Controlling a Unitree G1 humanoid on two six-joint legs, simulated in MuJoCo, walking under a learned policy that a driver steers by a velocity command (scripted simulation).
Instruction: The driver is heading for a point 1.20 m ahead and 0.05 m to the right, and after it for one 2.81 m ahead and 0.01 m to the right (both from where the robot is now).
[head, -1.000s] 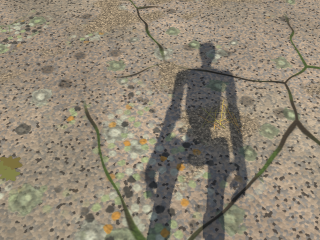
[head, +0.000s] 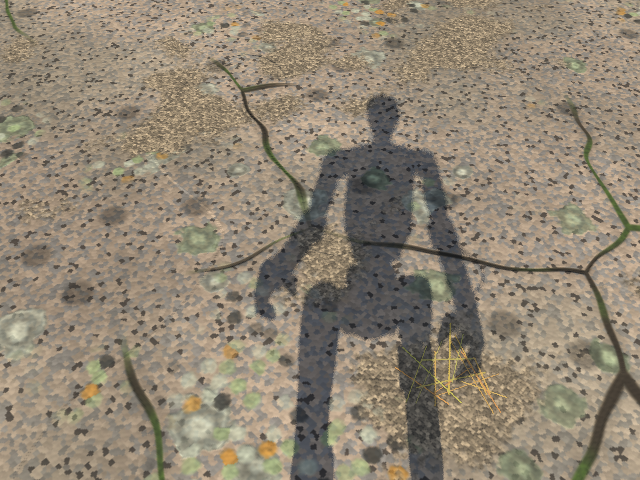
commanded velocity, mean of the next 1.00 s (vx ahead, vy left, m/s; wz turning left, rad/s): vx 0.50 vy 0.00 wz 0.00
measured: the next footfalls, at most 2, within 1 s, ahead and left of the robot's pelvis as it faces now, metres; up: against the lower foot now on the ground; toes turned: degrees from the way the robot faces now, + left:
right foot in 0.30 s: +0.35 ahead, -0.16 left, +0.00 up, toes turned -2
left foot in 0.86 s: +0.65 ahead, +0.08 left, +0.00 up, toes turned +3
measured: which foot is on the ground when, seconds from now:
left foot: down 0.00-0.30, up 0.32-0.84, down 0.86-1.00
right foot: up 0.00-0.28, down 0.30-0.88, up 0.90-1.00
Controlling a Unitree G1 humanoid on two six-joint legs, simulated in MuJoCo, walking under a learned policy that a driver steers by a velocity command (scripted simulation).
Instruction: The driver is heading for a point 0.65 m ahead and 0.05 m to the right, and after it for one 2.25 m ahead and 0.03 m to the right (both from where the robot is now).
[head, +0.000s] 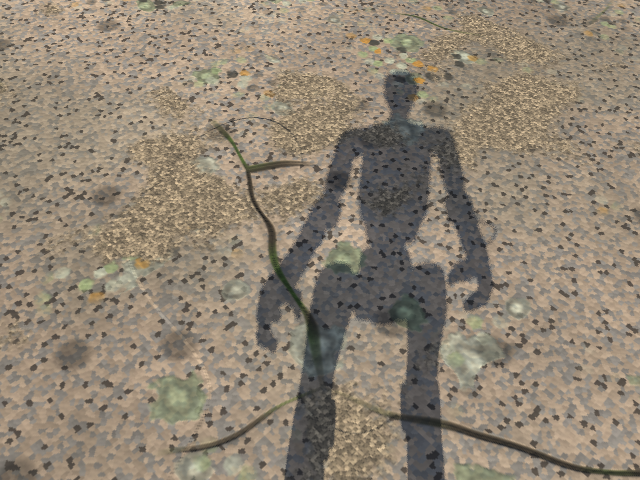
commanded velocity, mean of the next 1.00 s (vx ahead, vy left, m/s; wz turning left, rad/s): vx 0.45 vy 0.00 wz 0.00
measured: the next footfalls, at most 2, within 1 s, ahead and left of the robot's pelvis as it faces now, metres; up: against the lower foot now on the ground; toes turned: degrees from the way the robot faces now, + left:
right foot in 0.42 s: +0.41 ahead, -0.15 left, +0.00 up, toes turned -3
left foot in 0.94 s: +0.70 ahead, +0.08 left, +0.00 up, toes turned +2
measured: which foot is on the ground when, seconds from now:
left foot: down 0.00-0.42, up 0.44-0.92, down 0.94-1.00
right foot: up 0.00-0.40, down 0.42-0.96, up 0.98-1.00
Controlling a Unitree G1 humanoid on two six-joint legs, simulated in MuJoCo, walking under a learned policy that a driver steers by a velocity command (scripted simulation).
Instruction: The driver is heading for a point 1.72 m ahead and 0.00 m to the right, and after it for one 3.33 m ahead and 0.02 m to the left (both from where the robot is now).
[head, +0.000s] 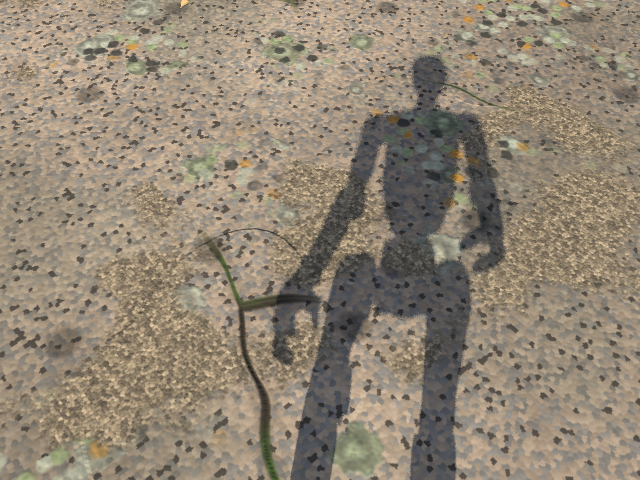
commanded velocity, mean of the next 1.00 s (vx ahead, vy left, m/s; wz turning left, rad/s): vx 0.04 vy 0.00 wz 0.00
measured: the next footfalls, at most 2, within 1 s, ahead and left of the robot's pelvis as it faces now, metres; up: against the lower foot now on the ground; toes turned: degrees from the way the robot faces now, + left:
right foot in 0.28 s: +0.11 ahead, -0.14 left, +0.00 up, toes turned -1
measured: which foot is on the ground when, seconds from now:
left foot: down 0.00-1.00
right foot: up 0.00-0.26, down 0.28-1.00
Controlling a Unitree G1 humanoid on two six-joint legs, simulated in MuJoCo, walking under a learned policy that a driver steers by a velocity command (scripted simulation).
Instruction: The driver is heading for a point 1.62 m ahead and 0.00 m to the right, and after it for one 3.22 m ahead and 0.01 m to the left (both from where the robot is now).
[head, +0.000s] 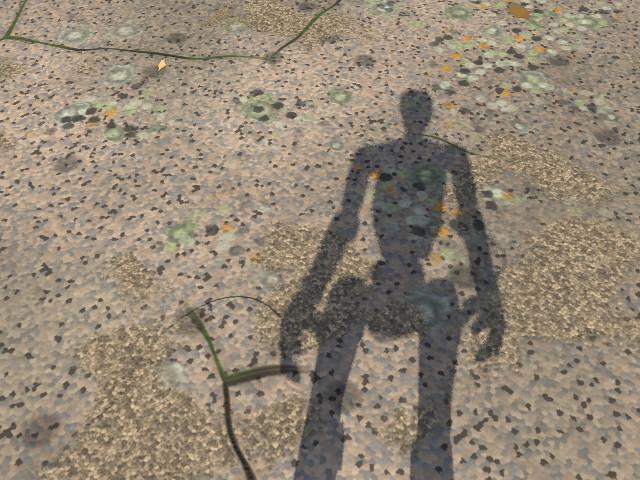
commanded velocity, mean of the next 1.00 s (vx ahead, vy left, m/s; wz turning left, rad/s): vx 0.33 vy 0.00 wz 0.00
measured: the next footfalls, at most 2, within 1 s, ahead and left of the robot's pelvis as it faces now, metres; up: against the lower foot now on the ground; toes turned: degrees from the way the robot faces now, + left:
right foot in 0.88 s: +0.48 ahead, -0.11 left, +0.00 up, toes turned -2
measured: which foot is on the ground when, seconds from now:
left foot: down 0.00-0.88, up 0.90-1.00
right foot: down 0.00-0.44, up 0.46-0.86, down 0.88-1.00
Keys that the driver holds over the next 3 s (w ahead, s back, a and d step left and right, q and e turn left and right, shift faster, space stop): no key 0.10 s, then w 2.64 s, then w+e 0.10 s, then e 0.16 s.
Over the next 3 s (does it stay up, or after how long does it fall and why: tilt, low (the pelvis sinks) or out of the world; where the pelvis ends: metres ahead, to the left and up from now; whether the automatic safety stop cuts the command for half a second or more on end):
stays up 1.46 0.04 0.00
